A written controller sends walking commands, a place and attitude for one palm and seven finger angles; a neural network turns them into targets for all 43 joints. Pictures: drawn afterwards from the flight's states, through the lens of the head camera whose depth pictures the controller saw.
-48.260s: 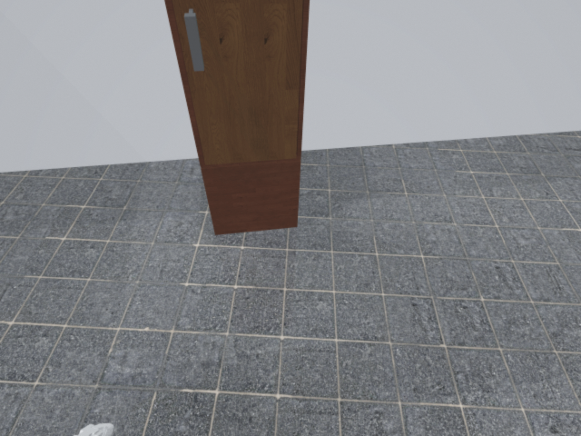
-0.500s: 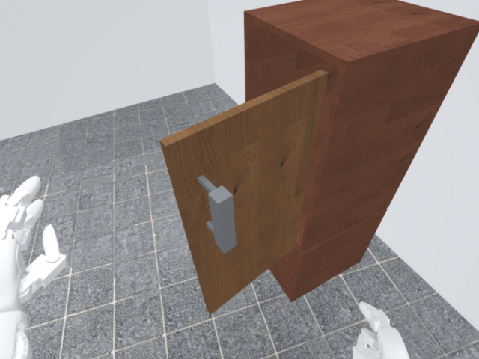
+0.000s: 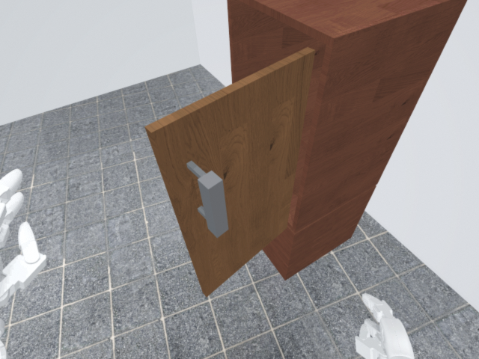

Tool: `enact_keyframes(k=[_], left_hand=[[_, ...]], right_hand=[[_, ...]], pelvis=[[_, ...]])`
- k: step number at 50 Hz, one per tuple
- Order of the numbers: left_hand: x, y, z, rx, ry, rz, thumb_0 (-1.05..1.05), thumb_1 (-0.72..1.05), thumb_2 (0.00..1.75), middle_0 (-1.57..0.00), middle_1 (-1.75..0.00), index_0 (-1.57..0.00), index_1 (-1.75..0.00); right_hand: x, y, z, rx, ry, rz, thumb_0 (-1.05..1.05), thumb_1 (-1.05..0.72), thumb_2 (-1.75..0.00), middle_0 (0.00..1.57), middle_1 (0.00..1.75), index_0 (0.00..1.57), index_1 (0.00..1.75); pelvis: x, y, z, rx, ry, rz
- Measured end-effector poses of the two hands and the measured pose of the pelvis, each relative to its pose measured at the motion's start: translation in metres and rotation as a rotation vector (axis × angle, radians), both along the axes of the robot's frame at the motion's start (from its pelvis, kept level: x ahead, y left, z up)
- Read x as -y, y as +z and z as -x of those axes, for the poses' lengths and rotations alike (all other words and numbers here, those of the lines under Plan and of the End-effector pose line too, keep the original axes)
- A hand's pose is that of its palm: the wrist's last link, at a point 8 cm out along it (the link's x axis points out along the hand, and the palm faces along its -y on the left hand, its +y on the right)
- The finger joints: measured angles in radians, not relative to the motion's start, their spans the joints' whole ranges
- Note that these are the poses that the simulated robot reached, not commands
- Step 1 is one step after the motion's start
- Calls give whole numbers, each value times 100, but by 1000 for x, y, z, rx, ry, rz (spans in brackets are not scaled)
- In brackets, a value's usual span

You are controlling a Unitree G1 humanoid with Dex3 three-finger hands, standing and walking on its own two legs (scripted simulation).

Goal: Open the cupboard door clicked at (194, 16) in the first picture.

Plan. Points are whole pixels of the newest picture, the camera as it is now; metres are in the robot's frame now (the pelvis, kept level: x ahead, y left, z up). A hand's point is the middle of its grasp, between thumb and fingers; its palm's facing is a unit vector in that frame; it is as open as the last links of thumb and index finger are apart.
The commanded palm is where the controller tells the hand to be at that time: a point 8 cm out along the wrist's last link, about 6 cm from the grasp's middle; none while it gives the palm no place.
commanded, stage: step back with the hand held close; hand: left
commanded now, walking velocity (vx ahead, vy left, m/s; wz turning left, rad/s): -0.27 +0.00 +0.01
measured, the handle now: (206, 198) +0.35 +0.09 +0.09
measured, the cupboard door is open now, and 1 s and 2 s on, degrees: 100 100 100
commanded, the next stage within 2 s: stop stepping back and stand still in 0.98 s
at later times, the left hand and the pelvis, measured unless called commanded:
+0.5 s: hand out of the picture +0.13 +0.29 +0.15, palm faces +0.44 -0.76 -0.48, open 7.4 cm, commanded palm +0.06 +0.32 +0.17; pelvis -0.08 +0.02 -0.02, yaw +0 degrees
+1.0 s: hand out of the picture +0.06 +0.27 +0.16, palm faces +0.40 -0.80 -0.45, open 7.4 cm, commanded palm +0.00 +0.30 +0.17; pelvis -0.15 +0.01 -0.01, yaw -2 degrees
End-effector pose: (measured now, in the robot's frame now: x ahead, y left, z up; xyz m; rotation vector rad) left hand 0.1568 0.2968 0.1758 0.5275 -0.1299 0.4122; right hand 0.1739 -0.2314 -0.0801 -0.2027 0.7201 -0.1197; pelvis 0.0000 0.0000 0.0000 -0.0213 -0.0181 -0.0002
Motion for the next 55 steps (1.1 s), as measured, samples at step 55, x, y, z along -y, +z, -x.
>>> enact_keyframes(k=[55], left_hand=[[10,3,145,124,-189,-57,2,89,90,-21,-30,-22,-30]], right_hand=[[-13,-11,186,-36,-30,28,1,-90,-89,20,30,20,30]], pelvis=[[-8,-14,171,-46,-60,19]])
